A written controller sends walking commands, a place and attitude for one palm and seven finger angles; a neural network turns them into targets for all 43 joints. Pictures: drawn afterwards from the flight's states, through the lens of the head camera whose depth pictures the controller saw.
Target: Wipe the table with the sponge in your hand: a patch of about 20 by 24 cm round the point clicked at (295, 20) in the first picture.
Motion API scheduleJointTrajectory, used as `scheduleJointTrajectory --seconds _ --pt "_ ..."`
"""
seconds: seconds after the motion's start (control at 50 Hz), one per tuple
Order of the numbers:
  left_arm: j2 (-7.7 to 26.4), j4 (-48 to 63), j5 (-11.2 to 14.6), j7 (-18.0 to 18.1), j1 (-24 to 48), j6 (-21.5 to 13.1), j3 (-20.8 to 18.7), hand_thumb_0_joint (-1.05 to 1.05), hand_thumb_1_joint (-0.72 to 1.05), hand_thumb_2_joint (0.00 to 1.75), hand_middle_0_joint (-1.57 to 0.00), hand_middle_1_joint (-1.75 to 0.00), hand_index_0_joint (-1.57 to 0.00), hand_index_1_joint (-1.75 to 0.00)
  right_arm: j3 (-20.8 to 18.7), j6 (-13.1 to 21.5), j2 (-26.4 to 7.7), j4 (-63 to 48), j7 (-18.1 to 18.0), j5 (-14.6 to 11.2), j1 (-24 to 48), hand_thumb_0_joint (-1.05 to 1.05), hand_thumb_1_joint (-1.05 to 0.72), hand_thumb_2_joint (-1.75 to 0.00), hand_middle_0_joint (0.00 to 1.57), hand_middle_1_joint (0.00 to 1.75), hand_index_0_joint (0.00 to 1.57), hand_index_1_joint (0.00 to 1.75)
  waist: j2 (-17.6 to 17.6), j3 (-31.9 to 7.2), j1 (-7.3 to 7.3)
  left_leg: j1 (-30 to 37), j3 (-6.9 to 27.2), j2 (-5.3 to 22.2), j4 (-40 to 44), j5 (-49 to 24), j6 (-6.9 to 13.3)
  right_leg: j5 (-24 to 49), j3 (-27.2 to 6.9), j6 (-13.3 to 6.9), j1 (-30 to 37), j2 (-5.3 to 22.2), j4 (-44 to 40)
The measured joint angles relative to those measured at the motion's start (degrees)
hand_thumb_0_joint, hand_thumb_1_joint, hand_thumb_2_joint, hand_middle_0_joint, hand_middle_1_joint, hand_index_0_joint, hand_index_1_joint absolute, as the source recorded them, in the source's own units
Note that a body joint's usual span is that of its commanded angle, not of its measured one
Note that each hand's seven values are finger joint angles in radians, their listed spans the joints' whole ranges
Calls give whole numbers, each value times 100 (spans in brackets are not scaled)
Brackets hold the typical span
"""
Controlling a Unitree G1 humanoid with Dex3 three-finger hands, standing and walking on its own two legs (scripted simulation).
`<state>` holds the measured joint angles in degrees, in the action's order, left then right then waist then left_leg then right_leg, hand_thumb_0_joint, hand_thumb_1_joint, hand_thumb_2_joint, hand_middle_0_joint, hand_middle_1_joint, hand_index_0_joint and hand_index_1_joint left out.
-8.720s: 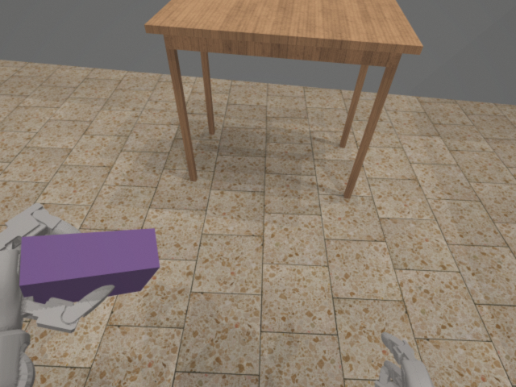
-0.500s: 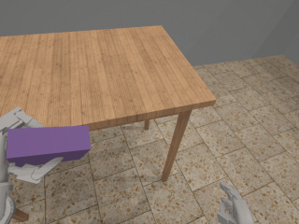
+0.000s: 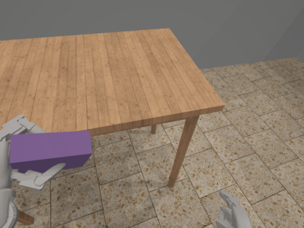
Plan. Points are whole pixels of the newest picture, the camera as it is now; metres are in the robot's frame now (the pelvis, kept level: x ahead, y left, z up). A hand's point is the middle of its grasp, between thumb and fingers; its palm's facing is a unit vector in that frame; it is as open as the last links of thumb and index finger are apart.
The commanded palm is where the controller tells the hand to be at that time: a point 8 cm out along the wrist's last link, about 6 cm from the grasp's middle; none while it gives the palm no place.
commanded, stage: look again from close up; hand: left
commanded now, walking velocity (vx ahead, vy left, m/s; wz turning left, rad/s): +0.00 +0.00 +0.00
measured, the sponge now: (64, 152) +0.23 +0.21 +0.13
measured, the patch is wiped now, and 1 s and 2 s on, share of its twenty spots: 0.00 0.00 0.00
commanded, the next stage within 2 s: shuffle to correct the standing spot in 0.08 s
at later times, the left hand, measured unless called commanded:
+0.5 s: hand (52, 142) +0.24 +0.23 +0.15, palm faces +0.43 -0.84 -0.34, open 9.2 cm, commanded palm +0.19 +0.26 +0.17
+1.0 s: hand (97, 96) +0.37 +0.18 +0.16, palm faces +0.24 -0.84 -0.50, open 9.2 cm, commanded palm +0.31 +0.23 +0.17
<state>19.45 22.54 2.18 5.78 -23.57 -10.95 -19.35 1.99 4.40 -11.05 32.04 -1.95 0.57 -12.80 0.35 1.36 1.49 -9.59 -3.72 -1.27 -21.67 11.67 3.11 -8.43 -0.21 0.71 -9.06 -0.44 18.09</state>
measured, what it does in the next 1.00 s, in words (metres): walks ahead: right foot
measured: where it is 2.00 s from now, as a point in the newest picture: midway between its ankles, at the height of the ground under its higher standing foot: outside the picture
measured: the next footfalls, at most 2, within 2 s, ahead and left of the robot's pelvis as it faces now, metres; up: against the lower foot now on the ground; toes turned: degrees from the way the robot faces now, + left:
right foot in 0.96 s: +0.20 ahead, -0.12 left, +0.00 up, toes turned -12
left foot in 1.22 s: +0.22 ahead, +0.10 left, +0.00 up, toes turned -7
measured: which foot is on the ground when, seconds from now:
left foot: down 0.00-0.96, up 0.98-1.00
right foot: down 0.00-0.70, up 0.72-0.94, down 0.96-1.00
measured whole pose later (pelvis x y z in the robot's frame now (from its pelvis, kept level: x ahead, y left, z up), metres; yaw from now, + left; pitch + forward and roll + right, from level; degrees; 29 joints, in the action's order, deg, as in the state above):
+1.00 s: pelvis +0.11 -0.02 -0.03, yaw -8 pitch -2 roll -1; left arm 24.0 28.5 1.8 6.8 -25.2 -13.3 -23.3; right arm 1.1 4.4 -10.4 33.4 -1.1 -0.4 -14.3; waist -2.0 5.7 -2.3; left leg -11.7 -4.9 2.9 -46.2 26.2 -0.5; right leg -12.5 8.7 -3.7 -20.3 0.0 35.5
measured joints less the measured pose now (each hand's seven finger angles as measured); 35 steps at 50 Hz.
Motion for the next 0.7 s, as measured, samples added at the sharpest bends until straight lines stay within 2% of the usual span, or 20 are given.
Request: scheduleJointTrajectory --seconds 0.24,0.34,0.44,0.52,0.62,0.68,0.7 --pt "1 30 11 24 -66 22 16 -1 -42 104 -83 -139 -83 -139 -67 -58 -75 5 -43 -23 2 1 -91 -89 20 30 20 30 2 -12 3 -10 7 -22 -53 19 9 -52 9 7 -34 24 114" --pt "-13 8 -3 81 -92 41 -9 -1 -42 104 -83 -139 -83 -139 -76 -48 -62 31 -77 -8 -38 1 -91 -89 20 30 20 30 29 -114 35 -80 -77 -7 -317 218 18 -321 -72 -41 -223 9 566" --pt "-61 -64 -40 145 6 57 -34 -1 -42 104 -83 -139 -83 -139 -66 -29 -27 66 -109 -24 -122 1 -91 -89 20 30 20 30 17 -195 23 -143 -113 41 -749 560 -16 -707 -109 -82 -364 -34 1125" --pt "-110 -25 -39 153 83 2 -36 -1 -42 104 -83 -139 -83 -139 -77 -30 -50 108 -85 -42 -145 1 -91 -89 20 30 20 30 -87 -225 8 -259 -120 202 -1201 902 -99 -951 -111 -171 -424 -184 1405" --pt "-106 144 -54 126 152 -175 35 -1 -42 104 -83 -139 -83 -139 -183 -94 -183 199 -7 -96 -85 1 -91 -89 20 30 20 30 -115 -130 -32 -690 53 252 -2151 1271 -216 -1174 -158 -224 -465 -278 1613" --pt "4 365 -32 130 23 -250 -71 -1 -42 104 -83 -139 -83 -139 -200 -142 -248 159 24 -107 -54 1 -91 -89 20 30 20 30 5 -9 -58 -598 55 221 -1600 1005 -175 -1345 -327 -153 -497 -232 1846" --pt "65 420 -3 130 -43 -274 -161 -1 -42 104 -83 -139 -83 -139 -210 -144 -229 151 15 -108 -17 1 -91 -89 20 30 20 30 97 43 -54 -525 -54 170 -1562 1018 -142 -1433 -398 -142 -600 -178 2131"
